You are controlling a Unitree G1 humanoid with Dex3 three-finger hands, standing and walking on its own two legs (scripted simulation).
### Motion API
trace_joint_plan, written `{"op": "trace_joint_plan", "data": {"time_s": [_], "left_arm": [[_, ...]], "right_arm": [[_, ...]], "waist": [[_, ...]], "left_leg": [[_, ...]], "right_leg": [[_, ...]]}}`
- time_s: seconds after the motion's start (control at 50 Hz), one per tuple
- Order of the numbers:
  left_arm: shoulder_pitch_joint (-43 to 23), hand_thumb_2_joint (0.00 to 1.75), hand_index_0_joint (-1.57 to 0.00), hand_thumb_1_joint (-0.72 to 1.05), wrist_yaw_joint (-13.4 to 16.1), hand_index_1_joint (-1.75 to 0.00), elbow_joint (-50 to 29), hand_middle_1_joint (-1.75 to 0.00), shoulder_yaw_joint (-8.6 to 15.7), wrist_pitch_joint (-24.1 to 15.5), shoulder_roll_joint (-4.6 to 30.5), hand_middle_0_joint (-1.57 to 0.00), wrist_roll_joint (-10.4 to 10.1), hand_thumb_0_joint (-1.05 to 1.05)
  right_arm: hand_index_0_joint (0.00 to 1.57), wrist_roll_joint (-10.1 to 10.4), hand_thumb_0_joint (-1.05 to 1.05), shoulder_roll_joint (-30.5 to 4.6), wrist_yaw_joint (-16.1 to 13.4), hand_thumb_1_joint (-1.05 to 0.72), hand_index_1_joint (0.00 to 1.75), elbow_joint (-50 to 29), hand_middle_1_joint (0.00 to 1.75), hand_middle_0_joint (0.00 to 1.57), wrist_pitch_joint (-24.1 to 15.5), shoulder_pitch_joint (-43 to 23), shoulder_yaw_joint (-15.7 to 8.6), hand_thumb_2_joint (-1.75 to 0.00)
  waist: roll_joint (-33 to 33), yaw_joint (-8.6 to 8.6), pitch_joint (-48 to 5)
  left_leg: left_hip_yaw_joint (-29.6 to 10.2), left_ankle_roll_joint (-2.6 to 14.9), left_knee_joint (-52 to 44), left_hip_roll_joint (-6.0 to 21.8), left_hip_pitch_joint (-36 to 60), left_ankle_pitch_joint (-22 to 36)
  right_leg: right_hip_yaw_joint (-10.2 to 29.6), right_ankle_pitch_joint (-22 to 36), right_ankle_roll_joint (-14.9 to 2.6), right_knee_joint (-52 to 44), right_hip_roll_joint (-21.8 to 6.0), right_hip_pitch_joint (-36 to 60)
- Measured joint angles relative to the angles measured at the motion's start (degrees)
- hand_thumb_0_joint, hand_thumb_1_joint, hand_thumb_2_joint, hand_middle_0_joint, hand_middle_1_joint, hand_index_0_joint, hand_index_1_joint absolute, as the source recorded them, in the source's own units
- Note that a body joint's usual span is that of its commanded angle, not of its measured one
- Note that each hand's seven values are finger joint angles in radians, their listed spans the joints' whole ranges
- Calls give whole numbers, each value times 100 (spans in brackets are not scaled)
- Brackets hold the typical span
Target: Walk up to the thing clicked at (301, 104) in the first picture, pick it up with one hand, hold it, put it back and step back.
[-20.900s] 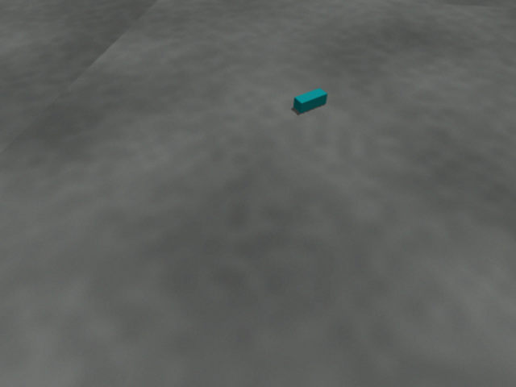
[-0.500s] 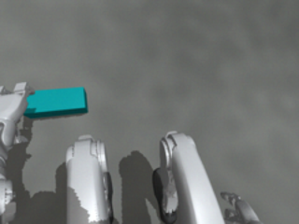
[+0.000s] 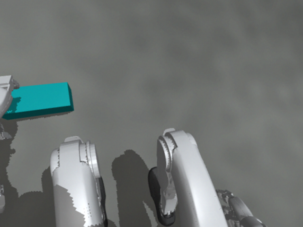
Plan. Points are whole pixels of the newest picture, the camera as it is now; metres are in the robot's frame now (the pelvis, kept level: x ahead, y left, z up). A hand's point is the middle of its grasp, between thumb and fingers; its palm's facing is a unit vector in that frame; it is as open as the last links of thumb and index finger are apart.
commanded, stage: rise first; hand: left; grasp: from above
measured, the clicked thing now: (37, 101) +0.47 +0.33 -0.30
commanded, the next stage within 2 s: approach in 1.76 s
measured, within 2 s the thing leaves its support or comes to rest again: neither
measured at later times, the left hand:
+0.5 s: hand (7, 111) +0.40 +0.36 -0.18, palm faces -0.45 -0.10 -0.89, open 14.0 cm
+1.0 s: hand (11, 107) +0.42 +0.36 -0.19, palm faces -0.45 -0.10 -0.89, open 14.0 cm
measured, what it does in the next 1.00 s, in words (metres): stands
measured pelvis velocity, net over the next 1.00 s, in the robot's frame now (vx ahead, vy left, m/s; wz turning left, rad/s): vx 0.00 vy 0.00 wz -0.03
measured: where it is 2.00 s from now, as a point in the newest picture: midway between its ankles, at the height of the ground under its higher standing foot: (131, 209)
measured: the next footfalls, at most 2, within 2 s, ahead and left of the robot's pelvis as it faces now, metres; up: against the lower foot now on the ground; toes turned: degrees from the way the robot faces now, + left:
none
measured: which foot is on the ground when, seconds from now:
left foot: down 0.00-1.00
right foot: down 0.00-1.00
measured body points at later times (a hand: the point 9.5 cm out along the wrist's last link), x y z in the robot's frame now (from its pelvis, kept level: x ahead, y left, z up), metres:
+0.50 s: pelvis +0.00 +0.00 -0.01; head +0.23 +0.09 +0.37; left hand +0.42 +0.36 -0.13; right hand +0.10 -0.27 -0.12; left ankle +0.09 +0.13 -0.30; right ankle +0.09 -0.11 -0.30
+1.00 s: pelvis +0.00 +0.00 -0.01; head +0.24 +0.10 +0.36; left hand +0.44 +0.36 -0.14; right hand +0.10 -0.26 -0.12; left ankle +0.09 +0.13 -0.30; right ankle +0.09 -0.11 -0.30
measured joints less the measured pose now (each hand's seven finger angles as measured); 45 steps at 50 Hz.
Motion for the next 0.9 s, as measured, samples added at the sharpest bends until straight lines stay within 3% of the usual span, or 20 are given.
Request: {"op": "trace_joint_plan", "data": {"time_s": [0.9], "left_arm": [[-316,99,-10,-52,75,-104,325,-105,-62,143,296,-9,-30,0]], "right_arm": [[20,-62,0,-74,68,-91,30,-134,30,20,-86,3,327,-90]], "waist": [[-93,-240,209]], "left_leg": [[-167,-13,317,6,-154,-138]], "right_leg": [[-134,-80,19,200,58,-101]]}}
